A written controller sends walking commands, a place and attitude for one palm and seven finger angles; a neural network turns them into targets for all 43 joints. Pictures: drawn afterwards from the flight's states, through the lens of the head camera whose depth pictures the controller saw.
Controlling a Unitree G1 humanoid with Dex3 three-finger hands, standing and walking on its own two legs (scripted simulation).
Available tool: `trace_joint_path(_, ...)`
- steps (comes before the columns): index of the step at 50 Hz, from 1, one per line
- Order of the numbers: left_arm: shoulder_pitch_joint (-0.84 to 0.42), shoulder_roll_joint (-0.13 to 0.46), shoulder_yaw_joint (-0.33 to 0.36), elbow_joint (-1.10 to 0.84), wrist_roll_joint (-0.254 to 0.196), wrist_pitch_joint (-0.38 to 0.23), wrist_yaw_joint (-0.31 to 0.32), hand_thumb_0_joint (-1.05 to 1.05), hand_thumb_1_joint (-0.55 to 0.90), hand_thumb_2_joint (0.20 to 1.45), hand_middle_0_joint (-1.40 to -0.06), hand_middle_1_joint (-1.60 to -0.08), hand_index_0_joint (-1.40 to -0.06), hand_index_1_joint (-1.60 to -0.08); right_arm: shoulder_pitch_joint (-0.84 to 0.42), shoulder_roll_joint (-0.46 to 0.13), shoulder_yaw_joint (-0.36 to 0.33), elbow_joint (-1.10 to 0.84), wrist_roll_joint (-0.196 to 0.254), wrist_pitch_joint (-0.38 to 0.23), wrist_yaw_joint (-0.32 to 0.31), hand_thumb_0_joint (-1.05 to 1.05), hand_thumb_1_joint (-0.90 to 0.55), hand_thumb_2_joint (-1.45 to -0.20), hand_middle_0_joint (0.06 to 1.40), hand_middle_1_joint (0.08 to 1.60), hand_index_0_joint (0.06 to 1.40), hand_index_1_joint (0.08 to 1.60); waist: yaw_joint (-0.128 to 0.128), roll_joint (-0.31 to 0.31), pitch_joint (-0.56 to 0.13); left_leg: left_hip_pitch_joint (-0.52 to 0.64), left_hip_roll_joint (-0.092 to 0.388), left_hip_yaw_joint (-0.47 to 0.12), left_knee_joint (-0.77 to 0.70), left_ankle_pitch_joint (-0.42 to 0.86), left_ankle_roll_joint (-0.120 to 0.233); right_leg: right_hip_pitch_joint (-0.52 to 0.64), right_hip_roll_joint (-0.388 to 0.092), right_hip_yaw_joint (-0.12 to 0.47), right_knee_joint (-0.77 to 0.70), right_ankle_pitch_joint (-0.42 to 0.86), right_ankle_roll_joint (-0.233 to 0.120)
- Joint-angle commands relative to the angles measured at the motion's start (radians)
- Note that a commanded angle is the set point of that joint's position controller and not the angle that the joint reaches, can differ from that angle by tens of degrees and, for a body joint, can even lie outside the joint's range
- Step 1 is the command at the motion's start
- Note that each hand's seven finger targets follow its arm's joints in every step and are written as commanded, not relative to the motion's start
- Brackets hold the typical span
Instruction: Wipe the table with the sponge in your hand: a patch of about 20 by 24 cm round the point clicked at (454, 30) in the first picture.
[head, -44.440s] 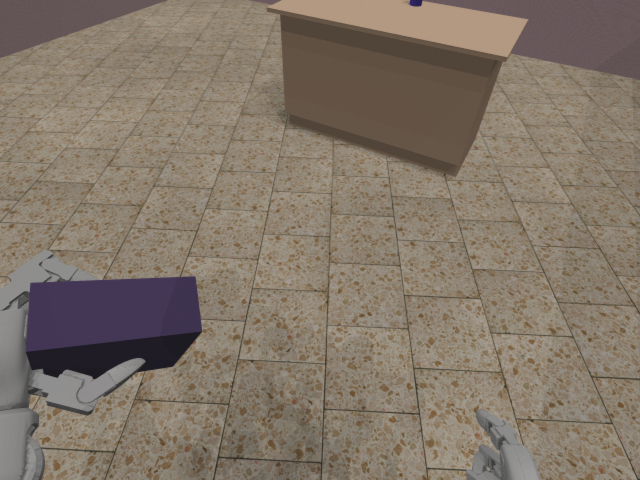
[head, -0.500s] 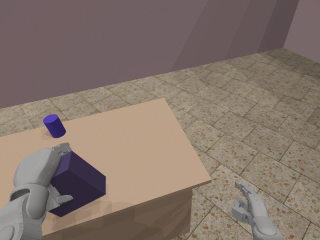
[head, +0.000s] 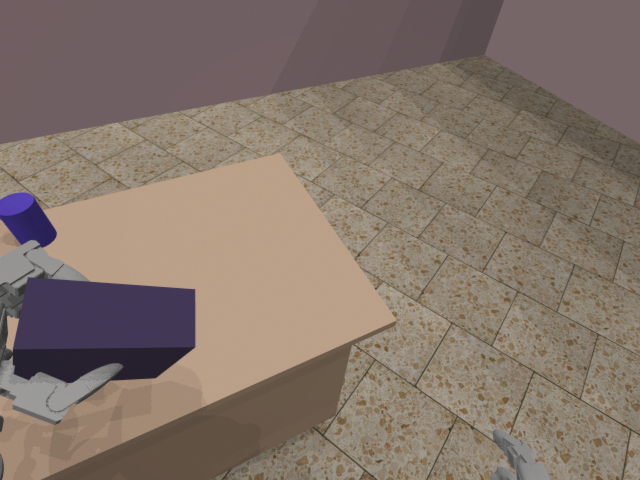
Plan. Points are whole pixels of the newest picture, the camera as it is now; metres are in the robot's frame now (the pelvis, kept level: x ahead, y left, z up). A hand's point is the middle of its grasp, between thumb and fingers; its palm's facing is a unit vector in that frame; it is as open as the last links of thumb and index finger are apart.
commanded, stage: step back with the hand held close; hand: left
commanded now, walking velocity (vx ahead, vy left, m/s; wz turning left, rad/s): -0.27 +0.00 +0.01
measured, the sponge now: (129, 337) +0.22 +0.21 +0.13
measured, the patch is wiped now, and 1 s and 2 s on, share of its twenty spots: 1.00 1.00 1.00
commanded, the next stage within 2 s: stop stepping back and stand still in 0.84 s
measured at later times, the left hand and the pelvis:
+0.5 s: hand out of the picture +0.14 +0.29 +0.18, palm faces +0.46 -0.81 -0.35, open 9.8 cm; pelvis -0.07 +0.02 +0.00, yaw +2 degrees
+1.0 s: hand out of the picture +0.03 +0.28 +0.17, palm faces +0.25 -0.90 -0.36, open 9.8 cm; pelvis -0.21 +0.05 +0.00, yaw -5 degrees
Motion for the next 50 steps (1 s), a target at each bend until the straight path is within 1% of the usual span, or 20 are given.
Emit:
trace_joint_path(1,-0.079,0.142,0.127,-0.217,0.015,-0.088,0.020,0.000,0.100,1.300,-1.200,-1.600,-1.200,-1.600,-0.159,-0.146,-0.048,-0.177,-0.005,-0.091,-0.005,0.000,-0.900,-0.900,0.200,0.300,0.200,0.300,0.039,0.140,-0.097,-0.164,0.213,-0.340,-0.317,-0.463,0.054,0.239,-0.012,0.059,-0.013,0.048,0.005)
trace_joint_path(8,-0.151,0.134,0.071,-0.207,-0.014,-0.088,0.032,0.000,0.100,1.300,-1.200,-1.600,-1.200,-1.600,-0.138,-0.120,-0.051,-0.149,-0.001,-0.071,0.000,0.000,-0.900,-0.900,0.200,0.300,0.200,0.300,0.000,-0.067,-0.111,0.132,0.071,-0.139,0.140,-0.232,-0.048,-0.155,-0.259,0.239,-0.204,0.107,-0.133)
trace_joint_path(11,-0.190,0.135,0.061,-0.233,-0.013,-0.089,0.041,0.000,0.100,1.300,-1.200,-1.600,-1.200,-1.600,-0.153,-0.106,-0.047,-0.164,0.008,-0.054,0.002,0.000,-0.900,-0.900,0.200,0.300,0.200,0.300,-0.011,-0.084,-0.106,0.141,0.083,-0.134,0.181,-0.162,-0.050,-0.177,-0.291,0.220,-0.168,0.198,-0.133)
trace_joint_path(14,-0.175,0.146,0.081,-0.268,-0.011,-0.093,0.042,0.000,0.100,1.300,-1.200,-1.600,-1.200,-1.600,-0.170,-0.113,-0.045,-0.183,0.005,-0.039,0.003,0.000,-0.900,-0.900,0.200,0.300,0.200,0.300,-0.010,0.083,-0.039,0.090,0.138,-0.221,-0.008,-0.288,-0.024,-0.231,-0.188,0.127,-0.068,0.001,-0.086)
trace_joint_path(16,-0.174,0.155,0.126,-0.285,0.015,-0.102,0.042,0.000,0.100,1.300,-1.200,-1.600,-1.200,-1.600,-0.198,-0.135,-0.047,-0.193,-0.012,-0.056,0.007,0.000,-0.900,-0.900,0.200,0.300,0.200,0.300,0.011,0.304,-0.057,-0.101,0.288,-0.444,-0.358,-0.582,0.043,-0.058,0.007,0.029,0.242,-0.139,0.001)
trace_joint_path(17,-0.202,0.161,0.145,-0.284,0.031,-0.105,0.039,0.000,0.100,1.300,-1.200,-1.600,-1.200,-1.600,-0.199,-0.132,-0.052,-0.185,-0.027,-0.067,0.011,0.000,-0.900,-0.900,0.200,0.300,0.200,0.300,0.015,0.322,-0.076,-0.222,0.346,-0.512,-0.469,-0.674,0.074,0.063,0.047,0.050,0.458,-0.155,0.019)
trace_joint_path(21,-0.257,0.124,0.112,-0.304,0.025,-0.106,0.025,0.000,0.100,1.300,-1.200,-1.600,-1.200,-1.600,-0.187,-0.103,-0.059,-0.154,-0.023,-0.101,0.034,0.000,-0.900,-0.900,0.200,0.300,0.200,0.300,0.035,0.154,-0.102,-0.035,0.306,-0.361,-0.398,-0.501,0.055,-0.061,0.028,0.061,0.538,-0.158,0.029)
trace_joint_path(29,-0.157,0.098,0.064,-0.237,0.004,-0.122,0.012,0.000,0.100,1.300,-1.200,-1.600,-1.200,-1.600,-0.157,-0.062,-0.039,-0.086,-0.023,-0.111,0.048,0.000,-0.900,-0.900,0.200,0.300,0.200,0.300,0.019,0.209,-0.250,0.300,0.235,-0.222,-0.347,-0.215,-0.096,0.021,0.021,0.018,-0.036,-0.160,-0.028)
trace_joint_path(31,-0.177,0.142,0.095,-0.245,-0.007,-0.143,0.013,0.000,0.100,1.300,-1.200,-1.600,-1.200,-1.600,-0.157,-0.067,-0.043,-0.080,-0.020,-0.101,0.046,0.000,-0.900,-0.900,0.200,0.300,0.200,0.300,0.018,0.153,-0.262,0.319,0.214,-0.173,-0.222,-0.197,-0.120,0.041,-0.033,0.039,-0.233,-0.067,-0.061)
trace_joint_path(33,-0.182,0.210,0.134,-0.275,-0.015,-0.168,0.022,0.000,0.100,1.300,-1.200,-1.600,-1.200,-1.600,-0.126,-0.066,-0.041,-0.060,-0.016,-0.092,0.038,0.000,-0.900,-0.900,0.200,0.300,0.200,0.300,-0.010,-0.079,-0.248,0.393,0.065,-0.058,0.270,-0.169,-0.141,-0.118,-0.249,0.166,-0.386,0.200,-0.142)
trace_joint_path(34,-0.233,0.120,0.023,-0.292,-0.020,-0.163,0.010,0.000,0.100,1.300,-1.200,-1.600,-1.200,-1.600,-0.161,-0.056,-0.043,-0.081,0.011,-0.095,0.029,0.000,-0.900,-0.900,0.200,0.300,0.200,0.300,-0.019,-0.215,-0.134,0.361,0.009,-0.059,0.486,-0.242,-0.133,-0.267,-0.325,0.146,-0.335,0.283,-0.183)
trace_joint_path(35,-0.234,0.153,0.058,-0.268,-0.013,-0.145,0.009,0.000,0.100,1.300,-1.200,-1.600,-1.200,-1.600,-0.182,-0.073,-0.049,-0.112,0.019,-0.091,0.026,0.000,-0.900,-0.900,0.200,0.300,0.200,0.300,-0.024,-0.286,-0.066,0.257,-0.007,-0.063,0.555,-0.252,-0.122,-0.269,-0.329,0.113,-0.264,0.449,-0.193)
trace_joint_path(37,-0.236,0.172,0.095,-0.215,-0.030,-0.124,0.003,0.000,0.100,1.300,-1.200,-1.600,-1.200,-1.600,-0.198,-0.047,-0.004,-0.136,0.016,-0.055,0.022,0.000,-0.900,-0.900,0.200,0.300,0.200,0.300,-0.048,-0.101,0.030,0.112,0.021,-0.083,0.266,-0.206,-0.088,-0.181,-0.279,0.040,-0.068,0.603,-0.120)
trace_joint_path(38,-0.243,0.201,0.127,-0.217,-0.021,-0.117,0.003,0.000,0.100,1.300,-1.200,-1.600,-1.200,-1.600,-0.194,-0.085,-0.003,-0.135,0.006,-0.040,0.016,0.000,-0.900,-0.900,0.200,0.300,0.200,0.300,-0.041,0.099,0.019,0.123,0.049,-0.140,0.022,0.020,-0.061,-0.159,-0.177,-0.015,0.124,0.516,-0.051)
trace_joint_path(39,-0.173,0.167,0.123,-0.180,-0.023,-0.115,0.004,0.000,0.100,1.300,-1.200,-1.600,-1.200,-1.600,-0.204,-0.097,-0.013,-0.144,-0.002,-0.041,0.020,0.000,-0.900,-0.900,0.200,0.300,0.200,0.300,-0.013,0.288,-0.023,0.140,0.211,-0.354,-0.170,0.314,0.003,-0.174,-0.024,-0.012,0.338,0.067,-0.009)
trace_joint_path(40,-0.202,0.167,0.129,-0.178,-0.030,-0.117,0.003,0.000,0.100,1.300,-1.200,-1.600,-1.200,-1.600,-0.178,-0.098,-0.031,-0.121,-0.009,-0.055,0.035,0.000,-0.900,-0.900,0.200,0.300,0.200,0.300,0.009,0.224,-0.087,0.117,0.291,-0.446,-0.272,0.316,0.030,-0.132,0.028,0.104,0.429,-0.241,-0.018)
trace_joint_path(41,-0.235,0.138,0.106,-0.132,-0.035,-0.119,-0.002,0.000,0.100,1.300,-1.200,-1.600,-1.200,-1.600,-0.153,-0.113,-0.049,-0.093,0.000,-0.069,0.043,0.000,-0.900,-0.900,0.200,0.300,0.200,0.300,-0.001,0.133,-0.081,0.083,0.289,-0.404,-0.316,0.083,0.022,-0.117,0.043,0.130,0.499,-0.223,-0.012)
trace_joint_path(43,-0.222,0.204,0.154,-0.275,-0.034,-0.123,0.002,0.000,0.100,1.300,-1.200,-1.600,-1.200,-1.600,-0.183,-0.109,-0.045,-0.121,-0.032,-0.090,0.045,0.000,-0.900,-0.900,0.200,0.300,0.200,0.300,0.018,0.246,-0.132,-0.008,0.313,-0.507,-0.358,-0.221,0.051,-0.084,0.010,0.172,0.518,-0.211,0.005)
trace_joint_path(45,-0.155,0.158,0.117,-0.338,-0.015,-0.113,0.004,0.000,0.100,1.300,-1.200,-1.600,-1.200,-1.600,-0.178,-0.100,-0.049,-0.129,-0.015,-0.102,0.057,0.000,-0.900,-0.900,0.200,0.300,0.200,0.300,0.026,0.182,-0.136,-0.039,0.275,-0.423,-0.393,-0.375,0.031,-0.023,0.013,0.115,0.448,-0.119,0.003)
trace_joint_path(50,-0.056,0.160,0.137,-0.370,0.014,-0.095,0.022,0.000,0.100,1.300,-1.200,-1.600,-1.200,-1.600,-0.137,-0.108,-0.053,-0.132,-0.011,-0.109,0.055,0.000,-0.900,-0.900,0.200,0.300,0.200,0.300,0.036,0.310,-0.148,-0.090,0.155,-0.228,-0.425,-0.514,-0.074,0.179,0.097,-0.049,0.187,-0.151,-0.021)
